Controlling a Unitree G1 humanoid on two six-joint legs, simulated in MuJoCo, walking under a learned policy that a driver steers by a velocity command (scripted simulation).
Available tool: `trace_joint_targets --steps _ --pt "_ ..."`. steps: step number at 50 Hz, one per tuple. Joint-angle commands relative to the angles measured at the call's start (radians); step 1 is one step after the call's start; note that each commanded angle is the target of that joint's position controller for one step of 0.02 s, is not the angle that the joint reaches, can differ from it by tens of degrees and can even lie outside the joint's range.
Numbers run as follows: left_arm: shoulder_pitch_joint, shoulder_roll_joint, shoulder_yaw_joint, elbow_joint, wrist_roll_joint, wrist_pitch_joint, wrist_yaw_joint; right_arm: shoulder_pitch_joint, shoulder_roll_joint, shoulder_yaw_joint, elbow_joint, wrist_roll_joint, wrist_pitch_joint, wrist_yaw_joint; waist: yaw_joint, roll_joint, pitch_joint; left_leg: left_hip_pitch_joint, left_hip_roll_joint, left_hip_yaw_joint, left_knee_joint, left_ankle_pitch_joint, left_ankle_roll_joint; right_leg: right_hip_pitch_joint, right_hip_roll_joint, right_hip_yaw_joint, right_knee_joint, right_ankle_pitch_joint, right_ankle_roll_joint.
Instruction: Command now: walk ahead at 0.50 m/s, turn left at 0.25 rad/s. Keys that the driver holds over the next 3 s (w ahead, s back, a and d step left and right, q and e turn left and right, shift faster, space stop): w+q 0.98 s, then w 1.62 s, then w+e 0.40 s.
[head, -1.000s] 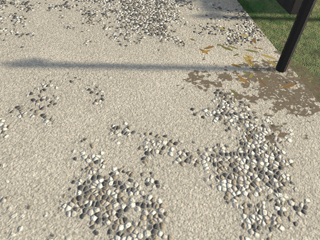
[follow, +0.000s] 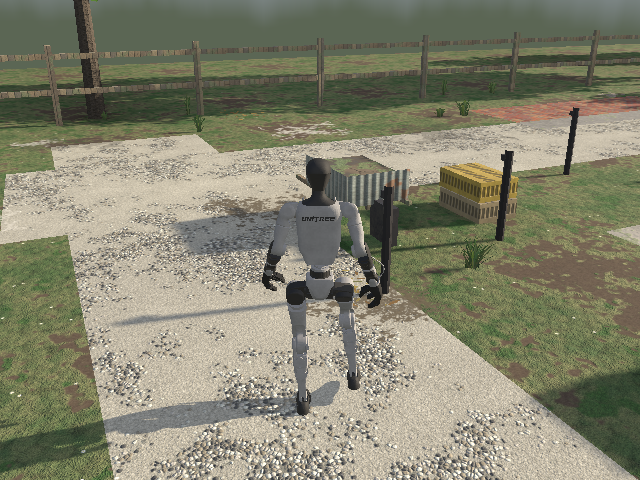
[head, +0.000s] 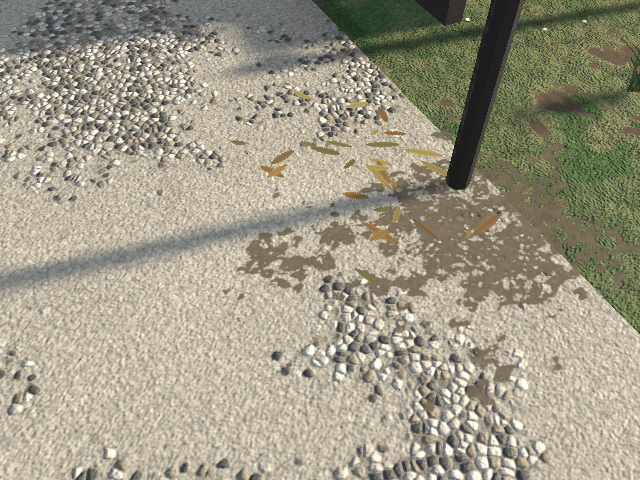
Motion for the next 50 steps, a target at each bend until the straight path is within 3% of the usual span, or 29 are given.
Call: trace_joint_targets --steps 1,4,6,8,9,10,11,12,13,14,15,16,17,21,27,31,33,34,35,36,37,38,39,40,41,42,44,47,50 --pt "-0.072 0.033 0.002 -0.071 0.001 -0.022 -0.005 -0.042 -0.183 -0.047 -0.067 0.013 -0.009 -0.018 0.015 0.097 0.007 -0.073 0.216 -0.166 -0.14 0.147 0.15 0.077 0.032 -0.017 -0.208 0.182 0.028" --pt "-0.163 0.042 0.003 -0.094 -0.011 -0.034 -0.018 0.026 -0.191 -0.052 -0.044 0.022 0.005 -0.024 -0.016 0.104 0.013 -0.042 0.235 -0.2 -0.102 0.107 0.142 0.121 0.063 -0.013 -0.306 0.235 0.034" --pt "-0.188 0.066 0.01 -0.105 -0.016 -0.044 -0.025 0.04 -0.192 -0.055 -0.039 0.025 0.016 -0.03 -0.01 0.117 0.011 0.005 0.258 -0.25 -0.054 0.069 0.126 0.142 0.068 0.009 -0.364 0.199 0.021" --pt "-0.157 0.096 0.022 -0.099 -0.019 -0.053 -0.027 0.033 -0.201 -0.061 -0.042 0.022 0.026 -0.035 0.021 0.14 -0.001 0.029 0.277 -0.294 0.005 0.064 0.107 0.208 0.073 0.008 -0.392 0.124 0.0" --pt "-0.097 0.112 0.031 -0.082 -0.019 -0.057 -0.025 0.024 -0.193 -0.059 -0.045 0.02 0.031 -0.036 0.058 0.144 -0.024 0.018 0.261 -0.293 0.063 0.095 0.09 0.299 0.077 -0.007 -0.421 0.097 -0.02" --pt "0.015 0.15 0.05 -0.054 -0.012 -0.061 -0.018 0.025 -0.159 -0.047 -0.051 0.014 0.032 -0.035 0.111 0.127 -0.097 -0.026 0.203 -0.261 0.203 0.141 0.06 0.474 0.056 0.0 -0.429 0.079 -0.053" --pt "0.181 0.216 0.068 -0.037 0.004 -0.061 -0.008 0.02 -0.091 -0.022 -0.081 -0.006 0.03 -0.033 0.178 0.01 -0.253 -0.174 0.126 -0.191 0.502 -0.024 0.019 0.74 -0.125 0.169 -0.401 0.04 -0.115" --pt "0.235 0.285 0.085 -0.01 0.009 -0.045 -0.011 0.148 -0.021 -0.002 -0.117 0.018 0.015 -0.033 0.116 -0.299 -0.363 -0.522 0.01 -0.087 0.819 -0.432 -0.034 1.012 -0.329 0.593 -0.497 -0.173 -0.259" --pt "0.22 0.187 0.062 -0.019 0.001 -0.042 -0.015 0.123 -0.125 -0.024 -0.096 0.038 0.011 -0.035 0.142 -0.209 -0.303 -0.635 0.072 -0.16 0.959 -0.42 -0.042 0.961 -0.312 0.652 -0.554 -0.342 -0.255" --pt "0.172 0.129 0.045 -0.024 -0.004 -0.04 -0.012 0.033 -0.178 -0.041 -0.112 0.04 0.014 -0.034 0.152 -0.126 -0.183 -0.667 0.107 -0.153 0.987 -0.328 -0.041 0.853 -0.275 0.491 -0.565 -0.31 -0.215" --pt "0.113 0.106 0.035 -0.026 0.0 -0.039 -0.013 -0.004 -0.168 -0.043 -0.117 0.032 0.019 -0.036 0.126 -0.066 -0.125 -0.632 0.142 -0.134 0.971 -0.248 -0.048 0.743 -0.233 0.373 -0.584 -0.189 -0.193" --pt "0.072 0.077 0.027 -0.02 0.003 -0.037 -0.013 -0.03 -0.157 -0.045 -0.126 0.022 0.024 -0.034 0.106 -0.063 -0.074 -0.612 0.166 -0.134 0.929 -0.196 -0.054 0.659 -0.197 0.287 -0.61 -0.098 -0.187" --pt "0.048 0.067 0.024 -0.015 0.01 -0.039 -0.012 -0.028 -0.14 -0.047 -0.132 0.023 0.033 -0.028 0.082 -0.087 -0.049 -0.568 0.19 -0.134 0.903 -0.161 -0.057 0.594 -0.174 0.214 -0.639 -0.038 -0.18" --pt "0.038 0.099 0.04 0.017 0.005 -0.055 -0.007 -0.068 -0.089 -0.038 -0.171 0.02 0.061 -0.019 0.061 -0.045 -0.008 -0.566 0.21 -0.115 0.809 -0.078 -0.078 0.526 -0.173 0.056 -0.712 0.126 -0.206" --pt "0.068 0.152 0.054 0.048 -0.002 -0.04 0.004 -0.225 -0.065 -0.021 -0.229 0.018 0.052 0.013 0.11 -0.009 0.033 -0.528 0.189 -0.042 0.493 0.173 -0.065 0.563 -0.149 -0.147 -0.726 0.211 -0.179" --pt "0.119 0.187 0.065 0.075 -0.022 -0.018 0.004 -0.318 -0.076 -0.021 -0.283 0.019 0.056 0.034 0.129 -0.008 0.062 -0.527 0.166 0.006 0.38 0.12 -0.024 0.674 -0.183 -0.202 -0.682 0.279 -0.151" --pt "0.116 0.215 0.074 0.077 -0.031 -0.004 0.007 -0.302 -0.104 -0.035 -0.296 0.015 0.06 0.039 0.098 -0.033 0.033 -0.451 0.117 0.055 0.358 0.024 0.013 0.718 -0.188 -0.238 -0.581 0.541 -0.13" --pt "0.113 0.232 0.079 0.075 -0.036 0.003 0.011 -0.251 -0.128 -0.048 -0.29 0.013 0.064 0.038 0.062 -0.051 -0.01 -0.366 0.077 0.085 0.357 -0.027 0.036 0.727 -0.183 -0.256 -0.482 0.71 -0.119" --pt "0.1 0.237 0.079 0.071 -0.041 0.011 0.013 -0.127 -0.165 -0.072 -0.26 0.014 0.068 0.034 -0.014 -0.042 -0.076 -0.2 0.029 0.109 0.314 -0.015 0.067 0.695 -0.16 -0.283 -0.307 0.802 -0.1" --pt "0.11 0.209 0.068 0.067 -0.032 0.011 0.017 0.046 -0.227 -0.107 -0.212 0.018 0.076 0.018 -0.097 -0.003 -0.165 0.083 0.01 0.07 0.276 0.032 0.106 0.54 -0.122 -0.299 -0.061 0.695 -0.062" --pt "0.186 0.085 0.027 0.021 0.019 -0.002 0.009 0.091 -0.347 -0.131 -0.202 0.026 0.079 -0.002 -0.034 0.267 -0.24 0.437 0.267 -0.371 0.253 0.008 0.239 0.116 0.004 -0.289 0.318 -0.08 0.002" --pt "0.161 0.077 0.01 -0.009 0.008 -0.04 -0.004 0.086 -0.337 -0.115 -0.245 0.022 0.06 0.006 -0.029 0.268 -0.419 0.566 0.411 -0.855 0.055 -0.213 0.375 -0.087 0.14 -0.044 0.516 -0.474 0.015" --pt "0.032 0.165 0.034 -0.035 -0.037 -0.063 -0.015 0.07 -0.26 -0.09 -0.237 0.012 0.044 0.017 -0.073 0.146 -0.319 0.506 0.392 -0.756 -0.002 -0.214 0.305 -0.19 0.084 0.029 0.541 -0.389 -0.006" --pt "-0.003 0.154 0.028 -0.051 -0.045 -0.075 -0.015 0.03 -0.234 -0.081 -0.231 0.009 0.034 0.016 -0.043 0.122 -0.199 0.368 0.356 -0.624 -0.002 -0.152 0.27 -0.199 0.046 0.015 0.473 -0.3 -0.025" --pt "0.006 0.144 0.027 -0.036 -0.023 -0.077 -0.007 -0.04 -0.203 -0.071 -0.238 0.01 0.03 0.014 0.006 0.055 -0.128 0.218 0.311 -0.513 -0.001 -0.045 0.238 -0.14 0.006 0.016 0.386 -0.233 -0.021" --pt "0.028 0.153 0.034 -0.025 -0.005 -0.069 -0.002 -0.092 -0.175 -0.061 -0.252 0.001 0.029 0.01 0.046 0.071 -0.098 0.104 0.276 -0.435 -0.014 0.056 0.221 -0.061 -0.02 0.022 0.313 -0.188 -0.015" --pt "0.053 0.141 0.036 -0.021 0.005 -0.045 -0.003 -0.124 -0.168 -0.058 -0.265 -0.006 0.026 0.002 0.077 0.092 -0.087 -0.006 0.244 -0.382 -0.05 0.156 0.224 0.018 -0.022 0.013 0.251 -0.142 0.009" --pt "-0.008 0.103 0.025 -0.04 0.015 -0.028 0.001 -0.089 -0.193 -0.065 -0.245 0.002 0.022 -0.018 0.068 0.082 -0.055 -0.078 0.211 -0.304 -0.066 0.221 0.222 0.015 0.002 -0.005 0.098 -0.029 0.052" --pt "-0.116 0.072 0.01 -0.064 0.009 -0.032 -0.007 -0.05 -0.195 -0.066 -0.221 0.008 0.027 -0.032 0.026 0.107 -0.032 -0.095 0.17 -0.256 -0.059 0.132 0.175 0.049 0.038 -0.007 -0.142 0.167 0.063"
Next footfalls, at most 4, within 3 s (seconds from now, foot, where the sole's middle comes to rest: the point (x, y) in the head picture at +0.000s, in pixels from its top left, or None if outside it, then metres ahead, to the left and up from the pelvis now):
0.22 right None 0.30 -0.15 -0.78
0.72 left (224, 479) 0.50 0.18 -0.78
1.22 right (242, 330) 0.84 0.15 -0.78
1.74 left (88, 309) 0.92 0.53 -0.78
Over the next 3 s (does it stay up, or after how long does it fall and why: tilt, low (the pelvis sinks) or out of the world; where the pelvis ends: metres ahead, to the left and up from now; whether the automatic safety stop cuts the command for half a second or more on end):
stays up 1.38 0.79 0.00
